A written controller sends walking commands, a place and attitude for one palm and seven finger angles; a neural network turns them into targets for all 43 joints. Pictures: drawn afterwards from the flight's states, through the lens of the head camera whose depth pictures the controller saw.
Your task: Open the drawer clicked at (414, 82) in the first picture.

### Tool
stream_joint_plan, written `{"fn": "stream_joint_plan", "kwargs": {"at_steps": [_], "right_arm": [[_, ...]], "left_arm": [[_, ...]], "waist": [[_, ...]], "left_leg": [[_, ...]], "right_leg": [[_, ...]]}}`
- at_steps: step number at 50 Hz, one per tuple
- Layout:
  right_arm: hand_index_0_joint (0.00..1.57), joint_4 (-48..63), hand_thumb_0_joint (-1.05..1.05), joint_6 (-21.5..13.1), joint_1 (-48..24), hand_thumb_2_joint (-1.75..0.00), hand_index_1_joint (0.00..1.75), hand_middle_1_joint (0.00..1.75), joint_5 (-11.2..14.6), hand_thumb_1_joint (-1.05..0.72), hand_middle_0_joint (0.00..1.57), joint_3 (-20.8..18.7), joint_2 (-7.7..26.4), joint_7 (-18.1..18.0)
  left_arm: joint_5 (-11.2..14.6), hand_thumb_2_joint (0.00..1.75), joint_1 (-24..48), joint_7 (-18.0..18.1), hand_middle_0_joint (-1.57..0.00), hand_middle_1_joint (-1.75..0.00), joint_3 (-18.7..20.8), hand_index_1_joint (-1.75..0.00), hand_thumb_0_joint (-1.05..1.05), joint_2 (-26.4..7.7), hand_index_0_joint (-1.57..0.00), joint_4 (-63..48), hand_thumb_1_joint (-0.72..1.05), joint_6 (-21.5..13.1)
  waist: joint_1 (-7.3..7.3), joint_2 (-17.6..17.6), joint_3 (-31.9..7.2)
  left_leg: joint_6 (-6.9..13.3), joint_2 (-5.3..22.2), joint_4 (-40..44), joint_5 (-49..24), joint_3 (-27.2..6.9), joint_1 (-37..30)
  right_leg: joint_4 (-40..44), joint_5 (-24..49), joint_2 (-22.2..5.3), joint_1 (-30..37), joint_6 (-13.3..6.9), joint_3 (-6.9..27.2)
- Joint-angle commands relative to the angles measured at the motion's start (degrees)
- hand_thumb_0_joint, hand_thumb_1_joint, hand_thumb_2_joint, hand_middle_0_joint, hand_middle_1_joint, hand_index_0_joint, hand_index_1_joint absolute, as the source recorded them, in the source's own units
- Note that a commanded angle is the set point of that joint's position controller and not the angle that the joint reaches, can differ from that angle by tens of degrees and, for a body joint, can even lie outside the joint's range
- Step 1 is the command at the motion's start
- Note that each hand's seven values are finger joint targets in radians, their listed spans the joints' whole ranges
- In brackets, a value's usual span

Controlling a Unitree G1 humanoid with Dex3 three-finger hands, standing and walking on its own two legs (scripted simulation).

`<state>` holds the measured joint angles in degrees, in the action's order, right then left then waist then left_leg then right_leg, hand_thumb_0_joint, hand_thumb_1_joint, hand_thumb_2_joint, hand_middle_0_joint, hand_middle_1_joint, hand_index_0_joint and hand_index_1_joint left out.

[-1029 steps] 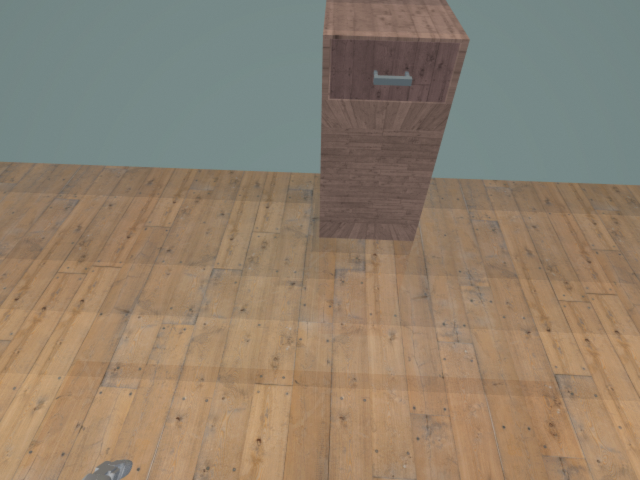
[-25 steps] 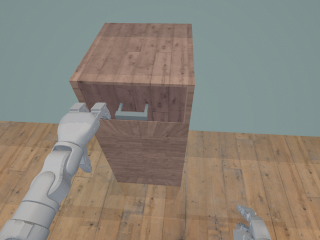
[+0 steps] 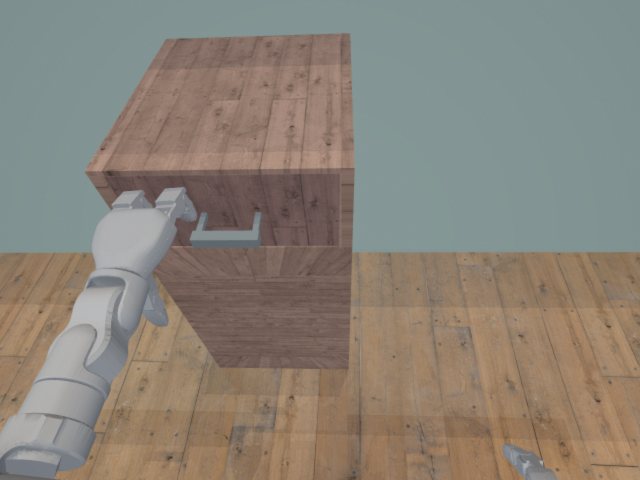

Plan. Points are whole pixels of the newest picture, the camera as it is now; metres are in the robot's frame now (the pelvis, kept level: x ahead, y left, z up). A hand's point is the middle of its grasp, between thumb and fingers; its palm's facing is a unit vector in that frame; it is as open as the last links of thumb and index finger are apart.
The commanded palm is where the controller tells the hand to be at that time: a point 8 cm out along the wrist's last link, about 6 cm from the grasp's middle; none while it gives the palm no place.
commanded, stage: move the hooked fingers above the handle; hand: left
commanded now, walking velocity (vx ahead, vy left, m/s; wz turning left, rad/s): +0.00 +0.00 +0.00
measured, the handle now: (228, 229) +0.49 +0.20 -0.02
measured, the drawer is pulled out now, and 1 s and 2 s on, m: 0.00 0.00 0.00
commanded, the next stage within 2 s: none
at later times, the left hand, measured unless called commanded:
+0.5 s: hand (178, 237) +0.42 +0.25 +0.04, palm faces -0.01 -0.03 -1.00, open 13.9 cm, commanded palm +0.39 +0.23 +0.10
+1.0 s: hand (225, 221) +0.45 +0.19 +0.05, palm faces +0.04 -0.02 -1.00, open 13.5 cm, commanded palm +0.43 +0.22 +0.09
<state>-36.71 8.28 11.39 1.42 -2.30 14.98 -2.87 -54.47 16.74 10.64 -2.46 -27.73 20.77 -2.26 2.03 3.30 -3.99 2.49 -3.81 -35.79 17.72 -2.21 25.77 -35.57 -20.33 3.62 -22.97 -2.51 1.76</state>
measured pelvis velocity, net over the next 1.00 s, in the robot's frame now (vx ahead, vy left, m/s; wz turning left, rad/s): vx -0.01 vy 0.01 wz -0.04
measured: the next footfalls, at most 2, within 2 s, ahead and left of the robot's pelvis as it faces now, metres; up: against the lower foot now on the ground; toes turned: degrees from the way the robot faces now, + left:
none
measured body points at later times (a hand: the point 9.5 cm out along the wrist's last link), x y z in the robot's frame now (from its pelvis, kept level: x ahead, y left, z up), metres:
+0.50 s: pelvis +0.01 +0.00 -0.01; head +0.06 -0.02 +0.44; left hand +0.41 +0.25 +0.10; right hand +0.12 -0.25 -0.14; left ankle +0.00 +0.09 -0.72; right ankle -0.03 -0.10 -0.72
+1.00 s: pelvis -0.01 +0.01 -0.01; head +0.04 -0.01 +0.44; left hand +0.44 +0.18 +0.10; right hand +0.04 -0.24 -0.15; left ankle +0.00 +0.09 -0.72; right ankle -0.03 -0.09 -0.72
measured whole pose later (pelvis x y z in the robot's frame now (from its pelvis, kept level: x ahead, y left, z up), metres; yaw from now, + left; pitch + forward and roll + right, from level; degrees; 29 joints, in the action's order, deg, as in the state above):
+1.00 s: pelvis -0.01 +0.01 -0.01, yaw -2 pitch +14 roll -1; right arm -38.7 11.8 16.8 1.7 -1.1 13.3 -2.4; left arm -60.1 41.6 19.4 -7.4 -20.4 53.2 4.7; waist -3.6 3.5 -8.0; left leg 3.3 -3.3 -40.3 18.6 -0.1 35.3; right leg -40.0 -20.6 4.1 -32.9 -1.5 3.4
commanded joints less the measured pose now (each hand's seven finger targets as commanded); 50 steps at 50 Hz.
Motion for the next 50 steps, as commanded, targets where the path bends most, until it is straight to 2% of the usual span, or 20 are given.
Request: {"fn": "stream_joint_plan", "kwargs": {"at_steps": [1, 5, 8, 12, 13, 16, 18, 19, 22, 23, 26, 28, 30, 34, 36, 38, 40, 42, 46, 50], "right_arm": [[0.2, 7.81, 0.0, -1.14, -2.26, -0.9, 0.3, 0.3, 0.31, -0.9, 0.2, -2.02, 7.09, -0.25], [0.2, 8.61, 0.0, -0.43, -1.75, -0.9, 0.3, 0.3, 0.05, -0.9, 0.2, -2.25, 7.25, -0.32], [0.2, 8.08, 0.0, -0.31, -1.0, -0.9, 0.3, 0.3, -0.27, -0.9, 0.2, -2.34, 6.9, -0.69], [0.2, 7.23, 0.0, -0.14, -0.14, -0.9, 0.3, 0.3, -0.42, -0.9, 0.2, -2.29, 6.24, -0.74], [0.2, 6.98, 0.0, -0.2, 0.31, -0.9, 0.3, 0.3, -0.47, -0.9, 0.2, -2.42, 5.97, -0.61], [0.2, 6.29, 0.0, -0.06, 1.08, -0.9, 0.3, 0.3, -0.48, -0.9, 0.2, -2.5, 6.02, -0.37], [0.2, 6.37, 0.0, 0.02, 1.17, -0.9, 0.3, 0.3, -0.29, -0.9, 0.2, -2.49, 6.06, -0.3], [0.2, 6.14, 0.0, 0.1, 1.62, -0.9, 0.3, 0.3, -0.23, -0.9, 0.2, -2.51, 6.35, -0.2], [0.2, 6.41, 0.0, 0.6, 2.54, -0.9, 0.3, 0.3, 0.07, -0.9, 0.2, -2.68, 7.19, -0.09], [0.2, 6.84, 0.0, 0.62, 2.61, -0.9, 0.3, 0.3, 0.1, -0.9, 0.2, -2.87, 7.16, 0.01], [0.2, 6.8, 0.0, 0.92, 3.37, -0.9, 0.3, 0.3, 0.03, -0.9, 0.2, -3.18, 7.23, -0.12], [0.2, 6.18, 0.0, 0.7, 4.26, -0.9, 0.3, 0.3, -0.35, -0.9, 0.2, -3.55, 7.03, -0.21], [0.2, 5.42, 0.0, 0.65, 5.26, -0.9, 0.3, 0.3, -0.55, -0.9, 0.2, -3.57, 6.71, -0.26], [0.2, 3.73, 0.0, 0.59, 6.83, -0.9, 0.3, 0.3, -0.62, -0.9, 0.2, -3.35, 6.75, -0.18], [0.2, 3.62, 0.0, 0.39, 7.29, -0.9, 0.3, 0.3, -0.98, -0.9, 0.2, -3.13, 6.88, -0.05], [0.2, 3.59, 0.0, 0.24, 7.41, -0.9, 0.3, 0.3, -1.12, -0.9, 0.2, -2.86, 6.52, 0.32], [0.2, 3.94, 0.0, 0.54, 7.44, -0.9, 0.3, 0.3, -1.31, -0.9, 0.2, -2.74, 7.04, 0.69], [0.2, 4.06, 0.0, 1.22, 7.77, -0.9, 0.3, 0.3, -1.0, -0.9, 0.2, -2.66, 7.32, 0.67], [0.2, 3.84, 0.0, 2.11, 7.46, -0.9, 0.3, 0.3, -0.11, -0.9, 0.2, -2.16, 7.57, -0.28], [0.2, 4.55, 0.0, 2.19, 6.96, -0.9, 0.3, 0.3, 0.69, -0.9, 0.2, -1.49, 7.46, -1.72]], "left_arm": [[-0.39, 0.3, 18.05, 1.14, -0.3, -1.2, 4.65, -1.2, 0.0, -11.33, -0.3, -4.68, -0.5, 4.52], [-0.13, 0.3, 21.28, -1.91, -0.3, -1.2, 1.44, -1.2, 0.0, -9.78, -0.3, -7.52, -0.5, 4.41], [-0.07, 0.3, 22.61, -2.66, -0.3, -1.2, 2.75, -1.2, 0.0, -10.85, -0.3, -8.05, -0.5, 1.81], [-2.02, 0.3, 26.9, 0.51, -0.3, -1.2, 6.59, -1.2, 0.0, -14.14, -0.3, -6.91, -0.5, -1.02], [-2.28, 0.3, 27.87, 1.72, -0.3, -1.2, 5.73, -1.2, 0.0, -12.64, -0.3, -6.43, -0.5, -1.14], [-2.99, 0.3, 27.27, 4.84, -0.3, -1.2, 9.15, -1.2, 0.0, -15.02, -0.3, -0.42, -0.5, 0.7], [-3.45, 0.3, 29.11, 5.63, -0.3, -1.2, 5.49, -1.2, 0.0, -11.62, -0.3, 2.58, -0.5, 2.96], [-3.67, 0.3, 29.44, 5.73, -0.3, -1.2, 6.55, -1.2, 0.0, -13.13, -0.3, 3.88, -0.5, 3.92], [-3.46, 0.3, 30.43, 3.88, -0.3, -1.2, 3.13, -1.2, 0.0, -10.87, -0.3, 6.58, -0.5, 6.27], [-2.81, 0.3, 30.58, 2.8, -0.3, -1.2, -0.03, -1.2, 0.0, -7.57, -0.3, 6.03, -0.5, 6.55], [-1.38, 0.3, 33.71, -0.39, -0.3, -1.2, -3.69, -1.2, 0.0, -4.33, -0.3, 3.94, -0.5, 4.86], [-1.48, 0.3, 37.18, -1.06, -0.3, -1.2, -4.82, -1.2, 0.0, -3.51, -0.3, 1.14, -0.5, 2.03], [-1.82, 0.3, 38.2, -0.39, -0.3, -1.2, -3.73, -1.2, 0.0, -4.0, -0.3, 2.82, -0.5, -0.34], [-4.65, 0.3, 44.37, 4.98, -0.3, -1.2, 2.86, -1.2, 0.0, -10.41, -0.3, 8.47, -0.5, -2.46], [-5.61, 0.3, 45.58, 8.61, -0.3, -1.2, 6.69, -1.2, 0.0, -14.16, -0.3, 11.46, -0.5, -1.07], [-6.36, 0.3, 46.47, 11.52, -0.3, -1.2, 5.01, -1.2, 0.0, -11.96, -0.3, 15.73, -0.5, 1.9], [-6.94, 0.3, 45.24, 12.76, -0.3, -1.2, 6.01, -1.2, 0.0, -13.7, -0.3, 18.65, -0.5, 5.15], [-6.86, 0.3, 44.79, 12.27, -0.3, -1.2, 5.88, -1.2, 0.0, -14.08, -0.3, 22.2, -0.5, 8.15], [-6.15, 0.3, 49.36, 10.99, -0.3, -1.2, 4.47, -1.2, 0.0, -14.75, -0.3, 25.91, -0.5, 11.77], [-5.2, 0.3, 47.19, 7.79, -0.3, -1.2, 3.45, -1.2, 0.0, -15.17, -0.3, 29.23, -0.5, 12.06]], "waist": [[-0.96, -5.27, -17.19], [-2.0, -4.98, -20.36], [-2.16, -4.9, -20.23], [-1.1, -0.91, -20.77], [-1.32, -0.59, -20.86], [-0.45, -1.81, -20.79], [-1.56, -2.42, -20.62], [-1.16, -3.01, -21.79], [-2.5, -4.65, -23.6], [-3.25, -3.95, -23.29], [-5.01, -4.79, -23.65], [-5.56, -1.59, -23.76], [-5.6, -1.86, -21.79], [-4.66, -1.27, -21.05], [-3.55, 0.09, -22.24], [-3.78, 1.85, -22.94], [-2.78, 2.09, -26.38], [-3.34, -2.62, -27.11], [-4.8, -6.5, -24.16], [-4.69, -7.45, -19.01]], "left_leg": [[0.45, 0.26, 1.73, -20.2, 2.09, -7.03], [0.98, 0.25, 0.42, -22.74, 1.83, -9.02], [1.17, 0.26, -0.28, -23.66, 1.59, -9.41], [0.63, 0.26, -0.88, -24.92, 1.17, -8.66], [0.57, 0.43, -1.2, -25.33, 1.29, -9.1], [0.19, 0.41, -1.39, -24.62, 1.57, -6.51], [0.2, 0.54, -1.42, -23.38, 2.2, -6.01], [0.11, 0.63, -1.22, -23.63, 2.3, -5.76], [0.42, 0.82, -1.45, -24.85, 2.5, -6.28], [0.61, 0.9, -1.68, -25.63, 2.46, -7.44], [0.85, 1.2, -1.94, -27.64, 1.42, -9.94], [0.75, 1.7, -2.31, -28.9, 0.59, -13.19], [0.58, 1.96, -2.66, -28.08, -0.02, -13.03], [-0.26, 1.93, -2.91, -23.32, -0.81, -8.88], [-0.5, 1.6, -3.16, -21.96, -0.35, -5.99], [-0.74, 1.59, -3.3, -20.63, 0.17, -5.07], [-0.98, 1.67, -3.2, -21.8, 0.76, -4.93], [-0.44, 1.66, -3.02, -21.49, 1.46, -3.04], [0.44, 1.58, -0.7, -16.01, 2.16, -0.2], [0.93, 1.43, 1.48, -10.25, 2.99, 1.81]], "right_leg": [[3.24, 24.29, -1.53, 7.3, 0.4, -0.03], [2.42, 29.33, -1.95, 7.97, 0.92, 0.5], [2.09, 30.61, -1.88, 7.27, 0.97, 0.77], [0.67, 28.34, -1.53, 5.24, 0.14, 0.35], [0.41, 28.0, -1.39, 4.39, 0.02, 0.06], [-0.15, 26.15, -1.04, 4.2, -0.33, -0.44], [-0.05, 25.84, -1.02, 3.34, -0.1, -0.65], [-0.03, 26.26, -1.04, 4.07, -0.03, -0.53], [0.27, 28.75, -1.24, 5.13, 0.3, -0.33], [0.43, 29.6, -1.24, 4.71, 0.37, -0.4], [1.0, 29.1, -1.23, 3.47, 0.54, -0.35], [0.97, 26.3, -0.98, 0.04, 0.4, -0.68], [0.94, 23.24, -0.69, -2.67, 0.21, -1.17], [-1.15, 17.45, -0.21, -6.75, -0.7, -1.97], [-2.21, 16.14, -0.11, -6.37, -1.12, -2.23], [-2.78, 14.73, 0.13, -7.65, -1.17, -2.75], [-3.09, 16.06, 0.27, -5.49, -1.12, -2.69], [-2.28, 18.13, 0.27, -2.31, -0.58, -2.34], [0.46, 16.06, -0.29, 0.71, 0.07, -1.38], [3.34, 12.35, -1.01, 1.72, 0.55, -0.44]]}}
